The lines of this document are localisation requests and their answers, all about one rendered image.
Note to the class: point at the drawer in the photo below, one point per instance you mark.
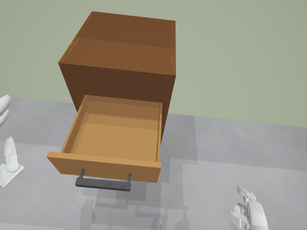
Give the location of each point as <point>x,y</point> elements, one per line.
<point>112,137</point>

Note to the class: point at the cabinet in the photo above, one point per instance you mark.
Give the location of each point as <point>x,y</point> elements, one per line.
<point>122,56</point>

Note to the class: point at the robot right hand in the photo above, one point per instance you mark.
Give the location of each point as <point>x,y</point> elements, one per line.
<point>244,217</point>

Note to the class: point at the handle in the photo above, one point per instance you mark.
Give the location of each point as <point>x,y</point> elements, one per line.
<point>102,184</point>

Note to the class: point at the robot left hand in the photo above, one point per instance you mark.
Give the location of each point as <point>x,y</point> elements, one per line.
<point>12,168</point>

